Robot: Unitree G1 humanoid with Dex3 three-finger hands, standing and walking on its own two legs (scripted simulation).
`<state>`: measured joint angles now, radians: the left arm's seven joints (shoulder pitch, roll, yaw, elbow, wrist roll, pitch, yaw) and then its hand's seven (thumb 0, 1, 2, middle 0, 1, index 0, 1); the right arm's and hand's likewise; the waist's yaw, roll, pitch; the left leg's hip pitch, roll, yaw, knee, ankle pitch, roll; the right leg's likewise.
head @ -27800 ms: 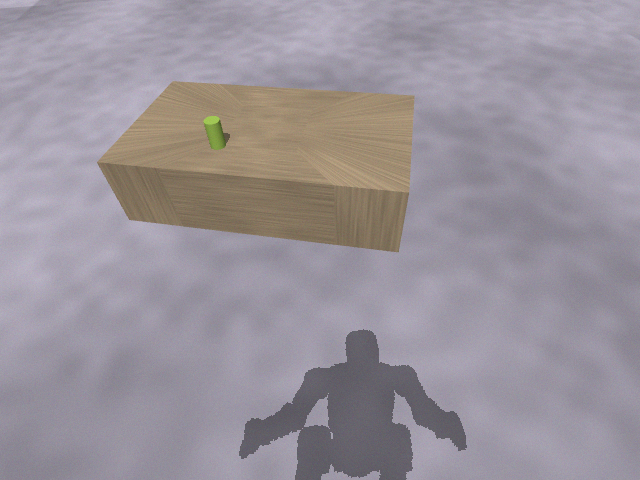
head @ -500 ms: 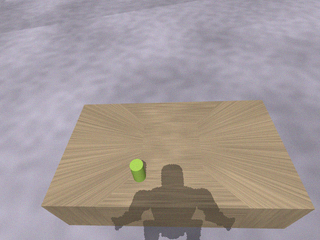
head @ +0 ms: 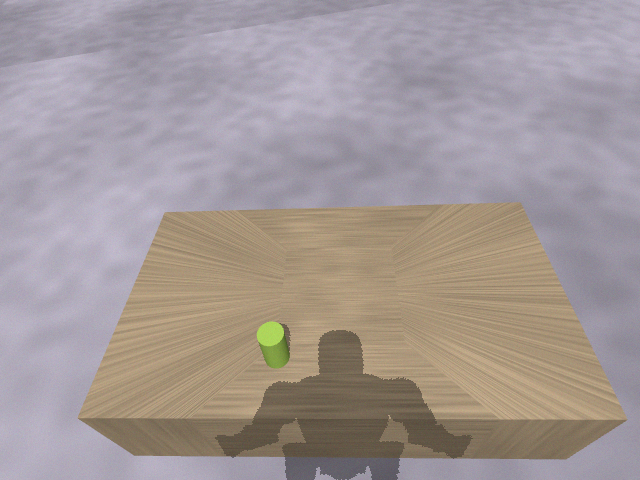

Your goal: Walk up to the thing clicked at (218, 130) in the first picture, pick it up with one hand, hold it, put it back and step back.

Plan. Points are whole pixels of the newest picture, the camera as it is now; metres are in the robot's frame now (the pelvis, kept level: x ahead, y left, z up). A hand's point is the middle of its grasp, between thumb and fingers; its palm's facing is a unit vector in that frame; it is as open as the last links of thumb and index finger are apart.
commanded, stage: stand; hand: left
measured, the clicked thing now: (274, 345) +0.51 +0.16 -0.39
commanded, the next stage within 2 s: step back in 0.30 s
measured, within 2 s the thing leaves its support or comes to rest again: neither
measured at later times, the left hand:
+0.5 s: hand out of the picture +0.07 +0.28 -0.16, palm faces -0.01 -0.92 -0.39, open 7.3 cm
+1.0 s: hand out of the picture -0.02 +0.34 -0.18, palm faces -0.08 -0.92 -0.38, open 7.3 cm
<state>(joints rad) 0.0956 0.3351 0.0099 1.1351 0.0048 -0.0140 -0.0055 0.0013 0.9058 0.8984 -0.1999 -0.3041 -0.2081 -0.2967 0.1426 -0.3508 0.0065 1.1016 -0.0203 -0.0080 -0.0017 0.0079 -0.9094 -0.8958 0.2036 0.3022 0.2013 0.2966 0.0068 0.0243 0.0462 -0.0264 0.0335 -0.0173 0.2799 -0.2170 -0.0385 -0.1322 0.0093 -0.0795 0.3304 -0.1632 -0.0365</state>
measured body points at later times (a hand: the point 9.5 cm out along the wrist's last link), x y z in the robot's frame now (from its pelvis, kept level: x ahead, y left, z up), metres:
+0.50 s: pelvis -0.04 +0.02 -0.01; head +0.03 +0.01 +0.44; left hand +0.07 +0.33 -0.13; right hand +0.05 -0.30 -0.14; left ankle -0.07 +0.15 -0.70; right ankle +0.01 -0.09 -0.75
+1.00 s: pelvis -0.13 +0.08 -0.02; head -0.05 +0.09 +0.42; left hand -0.02 +0.39 -0.15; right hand -0.04 -0.23 -0.13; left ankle -0.09 +0.17 -0.75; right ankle -0.18 -0.05 -0.72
